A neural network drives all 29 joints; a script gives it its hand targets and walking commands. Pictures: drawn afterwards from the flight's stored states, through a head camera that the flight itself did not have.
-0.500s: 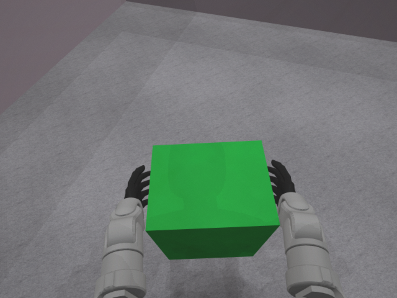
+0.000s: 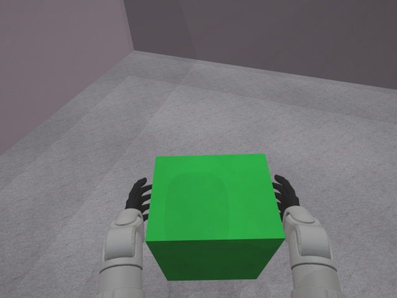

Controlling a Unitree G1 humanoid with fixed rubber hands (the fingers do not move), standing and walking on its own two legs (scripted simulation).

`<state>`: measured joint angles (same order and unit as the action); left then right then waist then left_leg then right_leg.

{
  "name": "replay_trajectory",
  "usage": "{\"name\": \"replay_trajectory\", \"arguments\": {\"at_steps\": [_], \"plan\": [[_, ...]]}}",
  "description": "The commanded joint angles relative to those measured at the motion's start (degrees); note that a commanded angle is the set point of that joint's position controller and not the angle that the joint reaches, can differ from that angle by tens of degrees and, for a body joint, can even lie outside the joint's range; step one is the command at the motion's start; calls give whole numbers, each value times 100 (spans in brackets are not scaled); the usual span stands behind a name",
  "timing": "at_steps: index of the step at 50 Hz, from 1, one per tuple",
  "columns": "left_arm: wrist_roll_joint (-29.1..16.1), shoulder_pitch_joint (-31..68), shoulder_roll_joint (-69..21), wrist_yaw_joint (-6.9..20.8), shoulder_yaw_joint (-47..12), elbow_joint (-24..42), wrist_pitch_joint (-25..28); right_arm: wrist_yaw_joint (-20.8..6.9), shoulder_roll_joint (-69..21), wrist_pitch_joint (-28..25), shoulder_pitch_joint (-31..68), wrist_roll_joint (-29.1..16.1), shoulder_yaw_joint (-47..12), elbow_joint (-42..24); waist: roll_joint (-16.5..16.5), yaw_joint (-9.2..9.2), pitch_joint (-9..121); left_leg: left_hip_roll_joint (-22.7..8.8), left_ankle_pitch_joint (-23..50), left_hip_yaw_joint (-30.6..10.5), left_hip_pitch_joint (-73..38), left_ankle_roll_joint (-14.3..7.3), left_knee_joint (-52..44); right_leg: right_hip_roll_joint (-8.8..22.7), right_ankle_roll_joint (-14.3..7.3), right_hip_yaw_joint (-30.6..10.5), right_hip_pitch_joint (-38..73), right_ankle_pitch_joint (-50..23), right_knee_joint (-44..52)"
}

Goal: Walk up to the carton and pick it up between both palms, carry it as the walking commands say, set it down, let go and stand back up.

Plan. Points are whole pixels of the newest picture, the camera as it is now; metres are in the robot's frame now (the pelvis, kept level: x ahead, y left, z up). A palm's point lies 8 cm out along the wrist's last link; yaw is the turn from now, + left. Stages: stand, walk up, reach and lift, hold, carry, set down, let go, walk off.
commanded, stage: reach and lift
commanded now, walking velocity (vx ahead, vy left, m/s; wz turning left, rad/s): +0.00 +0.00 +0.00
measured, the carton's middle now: (211, 224) +0.30 +0.01 -0.04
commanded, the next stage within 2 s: hold in 1.10 s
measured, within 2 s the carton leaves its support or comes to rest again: neither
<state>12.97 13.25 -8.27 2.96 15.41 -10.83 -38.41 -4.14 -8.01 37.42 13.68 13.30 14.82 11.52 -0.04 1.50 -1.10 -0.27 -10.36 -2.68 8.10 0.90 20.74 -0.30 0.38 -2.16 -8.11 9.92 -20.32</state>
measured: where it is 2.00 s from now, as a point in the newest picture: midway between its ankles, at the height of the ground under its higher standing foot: outside the picture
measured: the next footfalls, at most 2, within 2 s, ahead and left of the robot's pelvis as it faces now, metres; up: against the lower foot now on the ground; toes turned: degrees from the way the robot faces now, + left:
none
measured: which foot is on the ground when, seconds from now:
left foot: down 0.00-1.00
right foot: down 0.00-1.00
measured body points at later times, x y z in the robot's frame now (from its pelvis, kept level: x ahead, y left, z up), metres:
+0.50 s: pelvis -0.01 +0.00 +0.00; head -0.02 +0.00 +0.45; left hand +0.29 +0.16 +0.03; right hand +0.29 -0.16 +0.03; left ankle +0.01 +0.13 -0.75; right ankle +0.01 -0.13 -0.75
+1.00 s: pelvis +0.00 +0.01 +0.00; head -0.02 +0.01 +0.45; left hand +0.29 +0.16 +0.03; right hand +0.28 -0.16 +0.03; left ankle +0.01 +0.13 -0.75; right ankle +0.01 -0.13 -0.75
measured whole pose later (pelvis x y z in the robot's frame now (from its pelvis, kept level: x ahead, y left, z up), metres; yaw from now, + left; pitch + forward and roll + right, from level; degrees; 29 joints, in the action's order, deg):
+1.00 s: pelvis +0.00 +0.01 +0.00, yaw +0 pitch -6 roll +0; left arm 11.1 10.1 -7.4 1.5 11.6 -7.2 -42.6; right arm -2.8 -7.5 42.4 9.8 11.7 12.5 6.0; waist 0.3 -0.4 -3.0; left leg 0.0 -10.8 -2.5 4.0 0.5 20.9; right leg -0.1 0.8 -2.6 -3.8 9.9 -19.7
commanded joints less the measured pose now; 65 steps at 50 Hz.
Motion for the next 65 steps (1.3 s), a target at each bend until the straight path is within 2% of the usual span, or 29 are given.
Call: {"name": "replay_trajectory", "arguments": {"at_steps": [1,8,12,21,29,43,65], "plan": [[-1189,2906,-4847,984,-3664,548,-5,-959,-4727,31,2776,-1140,-3632,-480,51,7,1681,555,1152,-103,-553,-74,-267,-544,-92,-185,809,-1082,206],[-1203,2823,-4650,914,-3615,695,-227,-918,-4515,253,2732,-1166,-3569,-603,71,-29,1339,537,849,-80,-507,-60,-316,-527,-137,-203,819,-784,255],[-1266,2947,-4645,910,-3667,752,-240,-905,-4505,277,2815,-1187,-3549,-640,61,-104,1381,542,746,-56,-469,-48,-271,-515,-145,-204,856,-733,225],[-1288,3151,-4577,919,-3642,625,-218,-882,-4546,318,2998,-1225,-3500,-592,-20,-113,1445,556,561,-18,-398,-64,-218,-501,-87,-181,873,-622,194],[-1277,3107,-4597,941,-3623,540,-199,-880,-4588,342,2933,-1230,-3471,-533,6,-129,1466,565,715,-14,-476,-58,-228,-512,-51,-156,918,-806,210],[-1343,2751,-4544,876,-3837,857,-196,-834,-4433,335,2515,-1254,-3654,-867,48,-195,1457,543,1019,-71,-594,-46,-251,-545,-59,-150,982,-1098,203],[-1371,2540,-4383,844,-3900,1012,-245,-794,-4358,375,2289,-1281,-3822,-1056,30,-181,1238,535,612,-56,-481,-103,-273,-520,-88,-165,876,-684,205]]}}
